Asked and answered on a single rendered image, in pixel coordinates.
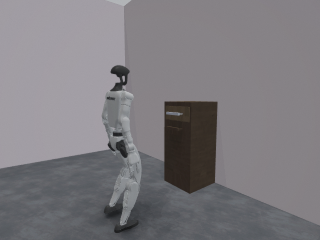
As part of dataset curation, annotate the drawer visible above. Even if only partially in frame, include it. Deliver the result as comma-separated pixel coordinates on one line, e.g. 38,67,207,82
166,106,190,122

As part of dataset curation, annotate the robot left forearm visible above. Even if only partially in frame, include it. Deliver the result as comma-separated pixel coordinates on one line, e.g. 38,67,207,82
102,118,113,140

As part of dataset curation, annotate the robot right forearm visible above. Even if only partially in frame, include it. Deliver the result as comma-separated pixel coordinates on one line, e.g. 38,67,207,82
120,117,135,154

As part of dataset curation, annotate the cabinet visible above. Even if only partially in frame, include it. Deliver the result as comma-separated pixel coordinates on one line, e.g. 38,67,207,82
164,101,218,194

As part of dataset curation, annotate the right robot upper arm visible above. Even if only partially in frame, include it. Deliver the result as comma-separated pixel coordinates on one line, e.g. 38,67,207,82
118,91,134,126

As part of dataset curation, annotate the robot head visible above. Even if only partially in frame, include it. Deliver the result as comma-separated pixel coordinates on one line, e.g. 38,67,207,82
110,65,130,92

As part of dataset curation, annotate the right robot hand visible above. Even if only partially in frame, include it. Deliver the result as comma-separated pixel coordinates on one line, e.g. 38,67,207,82
127,151,141,176

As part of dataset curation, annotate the robot right thigh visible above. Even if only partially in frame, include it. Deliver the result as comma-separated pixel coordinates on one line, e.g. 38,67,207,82
119,142,142,190

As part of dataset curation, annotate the handle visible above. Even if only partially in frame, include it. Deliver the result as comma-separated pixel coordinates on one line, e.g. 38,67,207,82
166,112,183,116
166,126,180,131

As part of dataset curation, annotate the left robot upper arm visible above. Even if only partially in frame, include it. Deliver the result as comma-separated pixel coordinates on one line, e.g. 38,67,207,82
101,91,109,121

